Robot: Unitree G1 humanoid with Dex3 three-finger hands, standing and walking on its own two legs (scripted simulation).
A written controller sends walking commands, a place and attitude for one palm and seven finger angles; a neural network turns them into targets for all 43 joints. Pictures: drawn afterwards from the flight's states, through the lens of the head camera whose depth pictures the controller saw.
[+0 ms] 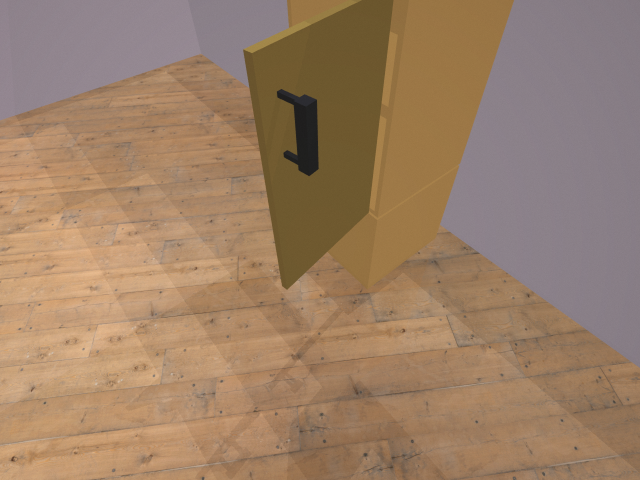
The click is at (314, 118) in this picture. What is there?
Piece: cupboard door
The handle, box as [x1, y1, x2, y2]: [277, 89, 318, 175]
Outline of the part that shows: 280,89 277,91 277,97 294,105 297,142 297,154 295,155 287,150 284,152 284,157 296,163 298,165 299,170 309,175 318,168 316,99 304,94 298,97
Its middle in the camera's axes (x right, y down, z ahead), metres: -0.04 -0.17 +0.64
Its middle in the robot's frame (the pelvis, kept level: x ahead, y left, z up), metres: +0.61 +0.07 +0.10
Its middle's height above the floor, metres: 0.88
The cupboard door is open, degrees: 100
